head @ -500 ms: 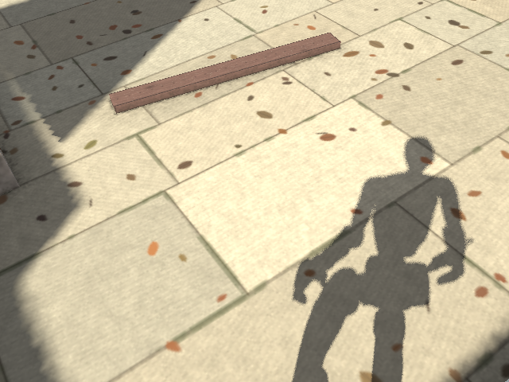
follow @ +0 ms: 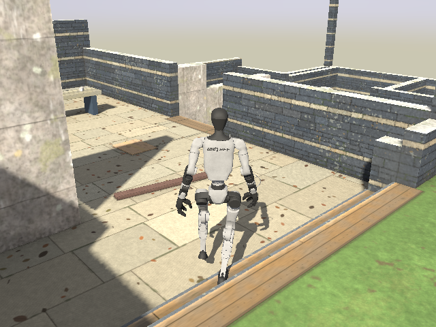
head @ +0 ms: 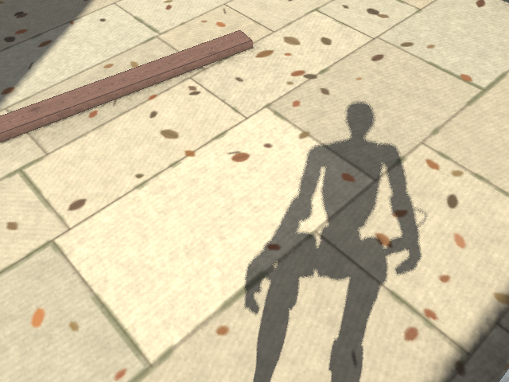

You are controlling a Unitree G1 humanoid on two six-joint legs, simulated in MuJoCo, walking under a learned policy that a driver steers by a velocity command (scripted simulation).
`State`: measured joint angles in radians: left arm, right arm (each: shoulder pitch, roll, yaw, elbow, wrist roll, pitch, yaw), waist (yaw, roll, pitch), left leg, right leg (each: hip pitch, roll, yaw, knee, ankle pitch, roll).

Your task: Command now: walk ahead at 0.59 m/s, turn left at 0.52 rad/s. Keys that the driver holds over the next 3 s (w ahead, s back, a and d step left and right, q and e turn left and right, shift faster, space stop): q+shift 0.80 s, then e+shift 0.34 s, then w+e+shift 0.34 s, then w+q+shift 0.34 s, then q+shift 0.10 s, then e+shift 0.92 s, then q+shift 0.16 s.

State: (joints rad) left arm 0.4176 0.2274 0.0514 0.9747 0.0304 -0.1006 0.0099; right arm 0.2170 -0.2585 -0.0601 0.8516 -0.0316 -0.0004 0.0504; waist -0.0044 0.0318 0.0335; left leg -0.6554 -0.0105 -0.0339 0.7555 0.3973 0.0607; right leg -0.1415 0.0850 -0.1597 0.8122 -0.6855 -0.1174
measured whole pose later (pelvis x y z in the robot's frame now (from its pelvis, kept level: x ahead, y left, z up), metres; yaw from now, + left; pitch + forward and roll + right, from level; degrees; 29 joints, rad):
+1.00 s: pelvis +0.32 -0.05 -0.13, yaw +48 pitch +3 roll -1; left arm 0.21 0.30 0.09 0.73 -0.02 0.04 0.01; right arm 0.16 -0.18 -0.03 0.66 -0.03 0.04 0.01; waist 0.04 -0.07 -0.03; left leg -0.34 -0.01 0.04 0.62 -0.32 0.05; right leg -0.55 -0.07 0.03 0.99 -0.42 0.08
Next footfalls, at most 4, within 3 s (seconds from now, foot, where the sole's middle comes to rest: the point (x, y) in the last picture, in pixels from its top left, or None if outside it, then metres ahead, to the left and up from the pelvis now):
0.16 left None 0.31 0.02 -0.90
0.50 right None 0.50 -0.12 -0.90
0.88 left None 0.28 0.04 -0.90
1.48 right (315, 371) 0.56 -0.12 -0.90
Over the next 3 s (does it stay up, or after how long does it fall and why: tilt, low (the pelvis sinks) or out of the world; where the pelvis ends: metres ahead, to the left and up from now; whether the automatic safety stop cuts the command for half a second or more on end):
stays up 1.11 0.28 -0.12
